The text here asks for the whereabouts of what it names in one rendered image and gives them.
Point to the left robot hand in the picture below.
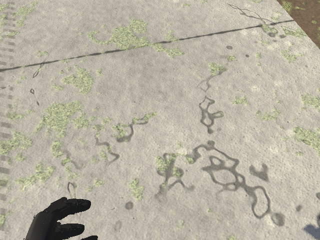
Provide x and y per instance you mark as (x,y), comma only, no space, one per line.
(45,226)

